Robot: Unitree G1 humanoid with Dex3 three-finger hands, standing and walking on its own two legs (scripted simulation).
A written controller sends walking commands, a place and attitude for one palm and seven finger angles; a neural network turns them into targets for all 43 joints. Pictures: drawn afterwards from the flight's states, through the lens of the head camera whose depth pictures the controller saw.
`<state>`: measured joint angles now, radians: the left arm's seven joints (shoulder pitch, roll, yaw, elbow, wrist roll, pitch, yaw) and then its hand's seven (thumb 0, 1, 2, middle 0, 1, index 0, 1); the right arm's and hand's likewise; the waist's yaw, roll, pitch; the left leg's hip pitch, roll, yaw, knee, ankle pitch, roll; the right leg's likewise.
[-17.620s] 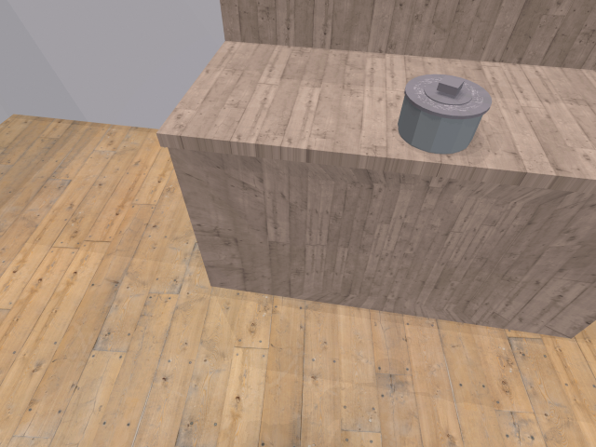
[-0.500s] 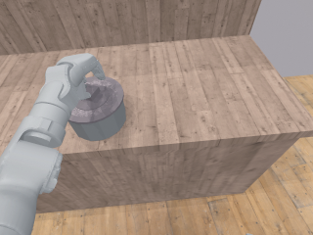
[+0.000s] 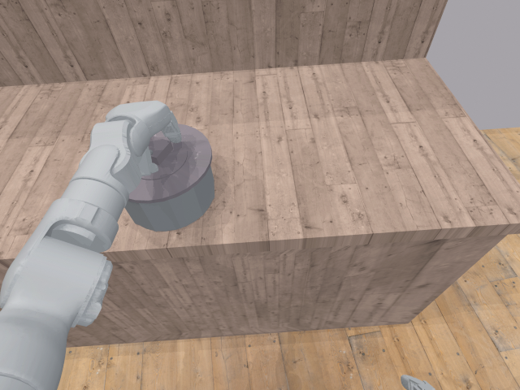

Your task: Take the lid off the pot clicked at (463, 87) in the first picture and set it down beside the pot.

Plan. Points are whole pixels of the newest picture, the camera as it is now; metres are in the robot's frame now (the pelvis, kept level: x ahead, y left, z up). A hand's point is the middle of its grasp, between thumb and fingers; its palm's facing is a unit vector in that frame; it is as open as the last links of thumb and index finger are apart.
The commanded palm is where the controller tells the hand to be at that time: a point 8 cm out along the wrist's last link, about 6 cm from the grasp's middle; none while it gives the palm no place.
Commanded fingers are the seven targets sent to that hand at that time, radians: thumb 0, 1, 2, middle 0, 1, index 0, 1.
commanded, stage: lower the open fingers around the knob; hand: left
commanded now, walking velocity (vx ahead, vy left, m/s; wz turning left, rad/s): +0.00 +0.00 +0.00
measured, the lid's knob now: (154, 150) +0.49 +0.18 +0.09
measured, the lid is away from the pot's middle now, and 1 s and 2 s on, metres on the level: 0.00 0.00 0.00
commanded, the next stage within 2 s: close the fingers and squeeze the knob in 0.02 s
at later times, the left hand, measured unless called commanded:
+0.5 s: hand (147, 153) +0.46 +0.18 +0.12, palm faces -0.36 -0.06 -0.93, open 9.5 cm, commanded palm +0.46 +0.18 +0.18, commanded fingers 0.00 0.07 1.01 -0.57 -0.92 -0.57 -0.92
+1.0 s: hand (149, 151) +0.46 +0.18 +0.12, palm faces -0.37 -0.05 -0.93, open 8.1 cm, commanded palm +0.46 +0.17 +0.18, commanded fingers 0.00 0.39 0.76 -0.75 -1.04 -0.75 -1.04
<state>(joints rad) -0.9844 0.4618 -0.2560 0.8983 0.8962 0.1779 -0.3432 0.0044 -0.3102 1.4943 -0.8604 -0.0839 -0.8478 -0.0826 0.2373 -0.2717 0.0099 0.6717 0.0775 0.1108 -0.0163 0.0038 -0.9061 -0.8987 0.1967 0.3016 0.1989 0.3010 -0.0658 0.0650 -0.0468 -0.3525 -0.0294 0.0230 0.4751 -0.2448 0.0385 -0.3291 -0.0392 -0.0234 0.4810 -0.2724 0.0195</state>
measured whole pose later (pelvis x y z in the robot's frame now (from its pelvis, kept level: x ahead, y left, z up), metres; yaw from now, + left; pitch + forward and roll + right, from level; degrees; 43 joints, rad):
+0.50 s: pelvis +0.00 +0.00 +0.00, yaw -1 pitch +7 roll +0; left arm -0.95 0.49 -0.22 0.88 0.90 0.17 -0.34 0.00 -0.04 1.06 -0.58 -0.77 -0.57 -0.78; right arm 0.25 -0.28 0.00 0.67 0.08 0.12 -0.02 0.00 -0.91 -0.90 0.20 0.30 0.20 0.30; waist -0.07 0.07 -0.04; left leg -0.34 -0.02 0.03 0.47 -0.25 0.04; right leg -0.32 -0.03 -0.02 0.47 -0.27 0.02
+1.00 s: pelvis +0.00 +0.00 +0.00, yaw -1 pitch +7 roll +0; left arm -0.98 0.47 -0.25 0.91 0.90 0.18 -0.35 0.02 0.15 0.87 -0.63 -0.98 -0.62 -0.97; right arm 0.26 -0.27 0.01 0.68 0.07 0.11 -0.02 0.00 -0.91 -0.90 0.20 0.30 0.20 0.30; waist -0.07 0.07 -0.05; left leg -0.35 -0.03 0.03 0.47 -0.25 0.04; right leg -0.33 -0.04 -0.01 0.47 -0.27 0.02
